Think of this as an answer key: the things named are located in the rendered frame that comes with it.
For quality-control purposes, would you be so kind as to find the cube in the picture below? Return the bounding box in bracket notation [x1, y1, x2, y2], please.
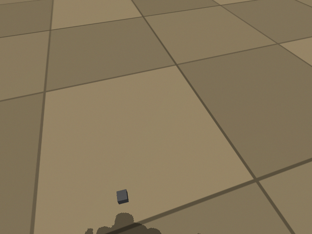
[117, 189, 129, 204]

